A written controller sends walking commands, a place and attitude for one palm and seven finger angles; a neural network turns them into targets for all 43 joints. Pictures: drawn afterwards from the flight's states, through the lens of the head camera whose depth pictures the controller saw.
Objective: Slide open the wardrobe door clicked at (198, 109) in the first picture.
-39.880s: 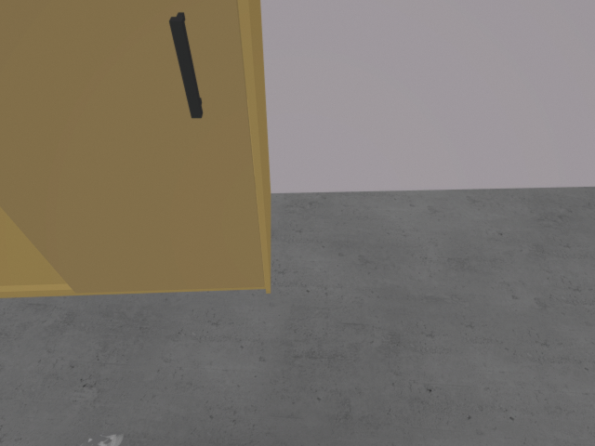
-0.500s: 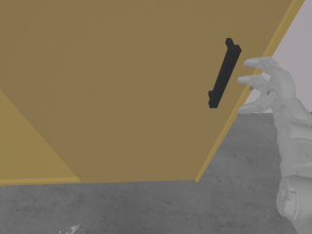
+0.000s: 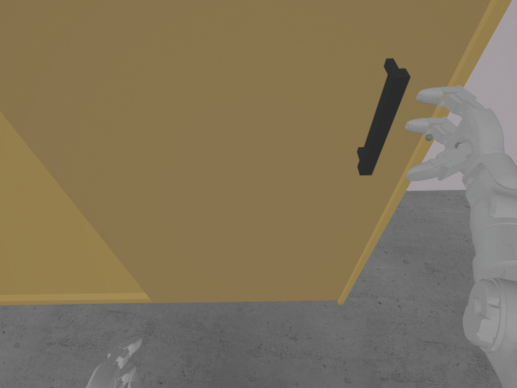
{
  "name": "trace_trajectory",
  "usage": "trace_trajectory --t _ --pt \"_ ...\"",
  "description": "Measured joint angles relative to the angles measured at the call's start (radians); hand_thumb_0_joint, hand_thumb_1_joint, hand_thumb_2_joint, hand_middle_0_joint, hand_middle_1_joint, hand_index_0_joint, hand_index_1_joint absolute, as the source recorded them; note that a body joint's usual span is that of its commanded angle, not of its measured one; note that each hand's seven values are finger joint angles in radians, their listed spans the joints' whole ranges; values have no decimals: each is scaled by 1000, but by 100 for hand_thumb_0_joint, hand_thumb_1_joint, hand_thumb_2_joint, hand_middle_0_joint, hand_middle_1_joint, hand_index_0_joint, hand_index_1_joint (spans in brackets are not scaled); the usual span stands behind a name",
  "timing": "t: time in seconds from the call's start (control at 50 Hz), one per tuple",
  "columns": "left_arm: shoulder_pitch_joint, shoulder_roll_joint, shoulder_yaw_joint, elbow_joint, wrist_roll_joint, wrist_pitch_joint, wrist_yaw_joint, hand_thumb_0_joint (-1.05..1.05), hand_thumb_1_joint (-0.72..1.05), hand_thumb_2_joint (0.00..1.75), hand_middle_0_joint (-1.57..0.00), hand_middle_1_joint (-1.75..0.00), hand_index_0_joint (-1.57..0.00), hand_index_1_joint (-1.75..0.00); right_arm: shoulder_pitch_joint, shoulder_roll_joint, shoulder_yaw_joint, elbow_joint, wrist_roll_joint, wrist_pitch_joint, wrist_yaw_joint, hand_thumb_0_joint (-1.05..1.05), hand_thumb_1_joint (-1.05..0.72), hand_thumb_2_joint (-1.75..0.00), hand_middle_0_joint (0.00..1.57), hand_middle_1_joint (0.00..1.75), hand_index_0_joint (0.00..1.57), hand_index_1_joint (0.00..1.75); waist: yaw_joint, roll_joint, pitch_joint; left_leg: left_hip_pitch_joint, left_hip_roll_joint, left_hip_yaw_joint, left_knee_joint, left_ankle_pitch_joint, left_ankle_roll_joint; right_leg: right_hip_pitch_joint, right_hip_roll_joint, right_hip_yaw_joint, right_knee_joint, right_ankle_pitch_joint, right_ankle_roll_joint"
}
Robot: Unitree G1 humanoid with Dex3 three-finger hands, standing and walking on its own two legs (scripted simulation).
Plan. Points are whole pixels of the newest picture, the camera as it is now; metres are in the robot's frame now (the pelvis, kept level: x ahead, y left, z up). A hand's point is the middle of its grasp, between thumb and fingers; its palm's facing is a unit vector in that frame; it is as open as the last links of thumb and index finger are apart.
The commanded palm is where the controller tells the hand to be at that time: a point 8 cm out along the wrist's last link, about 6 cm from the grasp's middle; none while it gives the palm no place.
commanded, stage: loosen the grip on the handle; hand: right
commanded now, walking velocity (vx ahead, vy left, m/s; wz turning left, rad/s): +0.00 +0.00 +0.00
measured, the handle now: (376, 121) +0.50 -0.13 +0.16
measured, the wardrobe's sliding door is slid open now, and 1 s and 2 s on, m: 0.00 0.00 0.00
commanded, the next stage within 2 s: slip the hand off the handle in 0.24 s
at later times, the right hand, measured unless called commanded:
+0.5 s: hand (442, 134) +0.46 -0.21 +0.17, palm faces -0.11 +0.99 -0.04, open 13.3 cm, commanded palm +0.45 -0.29 +0.18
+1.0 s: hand (449, 133) +0.47 -0.23 +0.17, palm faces -0.17 +0.99 -0.05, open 12.7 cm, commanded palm +0.46 -0.34 +0.18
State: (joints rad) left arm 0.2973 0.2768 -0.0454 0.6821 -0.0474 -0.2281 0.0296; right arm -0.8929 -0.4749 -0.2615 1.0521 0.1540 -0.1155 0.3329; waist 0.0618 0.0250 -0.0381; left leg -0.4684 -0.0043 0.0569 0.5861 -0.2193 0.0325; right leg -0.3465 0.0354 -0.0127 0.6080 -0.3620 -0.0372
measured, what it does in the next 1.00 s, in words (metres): stands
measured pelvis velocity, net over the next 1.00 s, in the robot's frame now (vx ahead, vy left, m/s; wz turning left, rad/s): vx -0.04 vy -0.01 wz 0.05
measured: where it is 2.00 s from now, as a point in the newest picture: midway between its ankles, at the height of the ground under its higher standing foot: outside the picture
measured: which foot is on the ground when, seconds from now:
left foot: down 0.00-1.00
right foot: down 0.00-1.00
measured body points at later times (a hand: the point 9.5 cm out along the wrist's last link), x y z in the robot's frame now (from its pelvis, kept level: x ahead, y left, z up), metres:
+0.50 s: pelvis -0.02 +0.01 +0.00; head +0.04 +0.00 +0.45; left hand +0.02 +0.29 -0.10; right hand +0.46 -0.27 +0.17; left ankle +0.05 +0.10 -0.73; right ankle -0.03 -0.10 -0.73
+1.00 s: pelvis -0.04 -0.01 -0.01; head +0.04 -0.02 +0.43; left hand -0.01 +0.27 -0.11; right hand +0.47 -0.28 +0.17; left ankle +0.05 +0.10 -0.73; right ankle -0.03 -0.10 -0.73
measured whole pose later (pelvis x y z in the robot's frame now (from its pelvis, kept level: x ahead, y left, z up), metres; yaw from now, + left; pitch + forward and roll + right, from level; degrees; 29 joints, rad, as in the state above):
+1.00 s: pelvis -0.04 -0.01 -0.01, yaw +3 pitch +11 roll +1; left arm 0.36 0.32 -0.09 0.60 -0.08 -0.07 0.09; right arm -1.08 -0.78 -0.40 1.29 0.05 -0.12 0.55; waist 0.18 0.01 -0.03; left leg -0.65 -0.04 0.03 0.58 -0.13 0.02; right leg -0.57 0.00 -0.05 0.72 -0.35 -0.05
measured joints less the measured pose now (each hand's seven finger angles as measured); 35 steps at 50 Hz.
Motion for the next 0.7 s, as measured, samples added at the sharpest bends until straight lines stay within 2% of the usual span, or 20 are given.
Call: trace_trajectory --t 0.06,0.08,0.14,0.2,0.34,0.38,0.44,0.7 --pt "14 3 -1 7 -6 15 5 1 91 89 -20 -30 -20 -30 3 -9 -7 -14 8 8 13 -2 54 -21 31 124 35 121 3 -1 5 -4 -3 0 -13 11 2 -7 -3 -1 -6 7 1" --pt "13 5 -6 10 -6 22 8 1 91 89 -20 -30 -20 -30 1 -17 -39 -9 -6 13 34 -2 54 -21 31 124 35 121 8 -1 7 -5 -5 -2 -17 15 2 -8 -5 -2 -8 9 2" --pt "14 8 -13 5 -8 43 17 1 91 89 -21 -30 -21 -30 -27 -81 -68 30 -35 33 80 -2 54 -20 35 124 40 124 34 -1 13 -16 -12 -3 -28 28 4 -23 -11 -5 -7 15 4" --pt "34 13 -6 -3 -11 48 20 1 91 89 -20 -30 -20 -30 -46 -122 -67 58 -43 41 99 -2 54 -20 36 123 47 125 43 -6 14 -28 -15 -4 -40 41 6 -38 -15 -7 -9 22 6" --pt "71 25 3 6 -13 60 23 1 91 89 -20 -30 -20 -30 -33 -131 -79 54 -15 22 95 -2 54 -20 36 123 44 121 48 -12 11 -47 -21 -9 -51 57 7 -61 -19 -12 -9 30 7" --pt "68 28 -1 8 -13 70 24 1 91 89 -20 -30 -20 -30 -32 -141 -110 59 -33 18 114 -2 54 -20 36 123 44 120 56 -11 12 -50 -23 -11 -54 60 7 -64 -22 -14 -8 30 7" --pt "67 28 -1 -1 -16 81 25 1 91 89 -20 -30 -20 -30 -45 -169 -121 84 -55 18 133 -2 54 -20 37 122 48 121 69 -11 11 -55 -26 -10 -58 66 8 -74 -25 -14 -3 31 8" --pt "56 41 -15 -49 -27 114 32 1 91 89 -21 -30 -20 -30 -124 -257 -148 194 -88 3 193 -2 54 -20 43 121 60 119 99 -14 8 -117 -33 -14 -42 82 2 -149 -33 -21 49 25 5"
